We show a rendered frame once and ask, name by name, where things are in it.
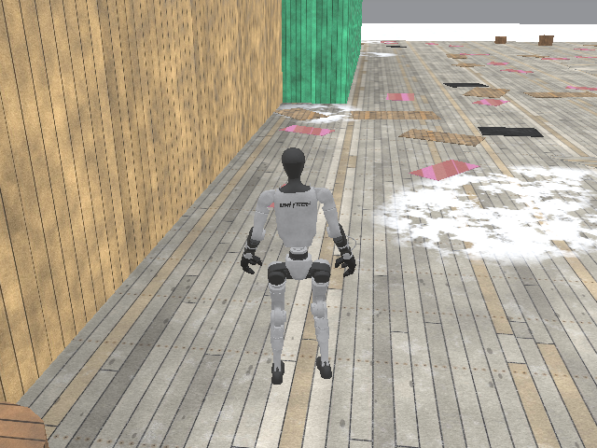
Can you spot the right robot upper arm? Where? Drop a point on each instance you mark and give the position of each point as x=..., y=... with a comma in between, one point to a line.
x=325, y=196

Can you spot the robot right forearm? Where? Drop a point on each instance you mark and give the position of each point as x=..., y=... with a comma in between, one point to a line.
x=342, y=245

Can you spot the robot left shin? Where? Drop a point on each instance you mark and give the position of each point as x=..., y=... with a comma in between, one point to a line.
x=277, y=342

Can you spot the left robot upper arm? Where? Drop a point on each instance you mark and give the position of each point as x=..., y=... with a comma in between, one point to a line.
x=265, y=199

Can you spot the robot left hand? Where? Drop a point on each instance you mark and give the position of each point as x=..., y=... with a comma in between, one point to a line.
x=244, y=263

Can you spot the robot right hand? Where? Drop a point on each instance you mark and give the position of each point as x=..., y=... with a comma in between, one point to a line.
x=347, y=262

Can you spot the robot left forearm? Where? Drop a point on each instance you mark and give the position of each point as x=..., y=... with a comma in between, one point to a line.
x=251, y=246

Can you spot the robot left foot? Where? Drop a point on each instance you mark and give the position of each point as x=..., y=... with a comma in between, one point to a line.
x=277, y=376

